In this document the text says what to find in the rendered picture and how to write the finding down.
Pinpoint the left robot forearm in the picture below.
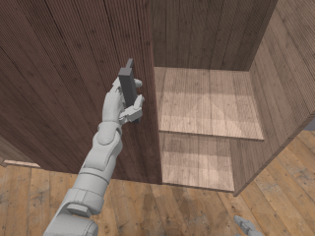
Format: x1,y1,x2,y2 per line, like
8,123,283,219
42,121,123,236

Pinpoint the handle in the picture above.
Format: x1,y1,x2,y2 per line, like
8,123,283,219
118,58,141,124

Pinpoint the robot right hand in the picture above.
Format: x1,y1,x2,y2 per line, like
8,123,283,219
233,215,263,236

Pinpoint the robot left hand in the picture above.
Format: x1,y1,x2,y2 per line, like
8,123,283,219
102,77,145,128

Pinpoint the robot left upper arm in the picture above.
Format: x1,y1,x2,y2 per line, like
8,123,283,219
45,213,98,236

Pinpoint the wardrobe door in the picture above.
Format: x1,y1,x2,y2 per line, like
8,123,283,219
0,136,35,163
0,0,162,185

